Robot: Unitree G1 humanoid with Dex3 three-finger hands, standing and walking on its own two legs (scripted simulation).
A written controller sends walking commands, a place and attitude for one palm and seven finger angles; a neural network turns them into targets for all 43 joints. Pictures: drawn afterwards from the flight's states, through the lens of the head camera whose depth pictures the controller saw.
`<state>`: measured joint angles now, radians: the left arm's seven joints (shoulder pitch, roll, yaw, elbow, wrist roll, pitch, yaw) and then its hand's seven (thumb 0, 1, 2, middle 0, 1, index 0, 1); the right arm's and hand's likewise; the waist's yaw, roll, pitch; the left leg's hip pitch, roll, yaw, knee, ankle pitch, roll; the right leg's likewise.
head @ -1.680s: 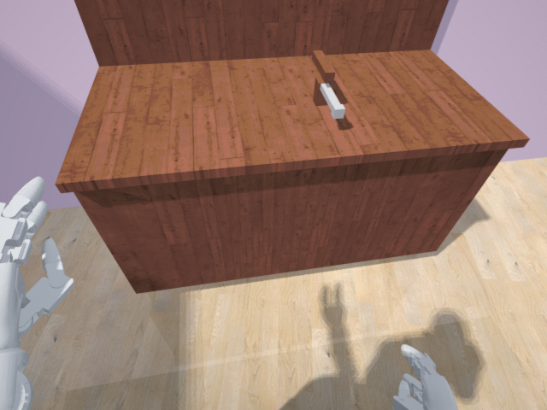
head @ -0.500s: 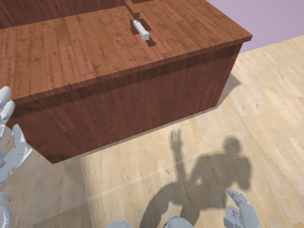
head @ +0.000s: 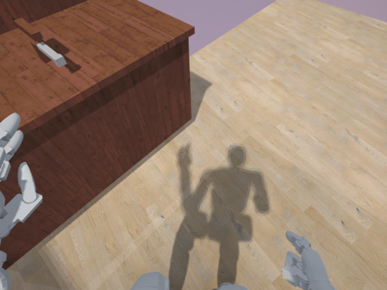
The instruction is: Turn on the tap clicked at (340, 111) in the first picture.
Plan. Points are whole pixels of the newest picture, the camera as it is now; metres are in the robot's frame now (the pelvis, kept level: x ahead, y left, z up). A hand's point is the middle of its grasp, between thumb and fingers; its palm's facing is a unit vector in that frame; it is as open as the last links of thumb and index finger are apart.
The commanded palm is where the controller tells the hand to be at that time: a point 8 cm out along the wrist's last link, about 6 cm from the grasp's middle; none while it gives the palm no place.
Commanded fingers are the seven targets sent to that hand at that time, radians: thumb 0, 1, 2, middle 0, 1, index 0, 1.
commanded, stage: walk to a spot facing it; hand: left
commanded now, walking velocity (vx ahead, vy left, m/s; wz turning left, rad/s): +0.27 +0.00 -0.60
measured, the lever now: (59, 60) +0.77 +0.47 +0.01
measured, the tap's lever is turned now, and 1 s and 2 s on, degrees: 0 0 0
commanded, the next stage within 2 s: turn to face it in 1.06 s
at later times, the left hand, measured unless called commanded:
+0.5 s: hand (158, 142) +0.32 +0.07 +0.17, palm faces +0.11 -0.86 -0.50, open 7.4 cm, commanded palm +0.26 +0.13 +0.19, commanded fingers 0.00 0.90 0.90 -0.20 -0.30 -0.20 -0.30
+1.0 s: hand (201, 87) +0.44 +0.00 +0.18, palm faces +0.09 -0.93 -0.35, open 7.4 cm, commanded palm +0.39 +0.06 +0.19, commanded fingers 0.00 0.90 0.90 -0.20 -0.30 -0.20 -0.30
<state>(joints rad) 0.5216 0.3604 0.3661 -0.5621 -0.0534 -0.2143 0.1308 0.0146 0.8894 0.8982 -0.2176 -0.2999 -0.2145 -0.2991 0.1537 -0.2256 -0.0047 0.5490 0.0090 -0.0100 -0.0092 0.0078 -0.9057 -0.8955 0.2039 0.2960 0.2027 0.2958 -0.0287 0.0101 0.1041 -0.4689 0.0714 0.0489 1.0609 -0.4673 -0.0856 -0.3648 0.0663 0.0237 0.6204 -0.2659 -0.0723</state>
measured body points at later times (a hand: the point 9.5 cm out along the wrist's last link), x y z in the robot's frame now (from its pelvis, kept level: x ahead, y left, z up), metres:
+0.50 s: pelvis +0.02 -0.08 -0.02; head +0.05 -0.11 +0.43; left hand +0.30 +0.11 +0.20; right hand +0.10 -0.32 -0.13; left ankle +0.01 +0.12 -0.70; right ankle +0.04 -0.19 -0.73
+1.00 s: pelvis +0.14 -0.14 +0.00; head +0.14 -0.14 +0.45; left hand +0.42 +0.05 +0.20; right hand +0.21 -0.42 -0.07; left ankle +0.21 -0.04 -0.73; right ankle +0.06 -0.22 -0.68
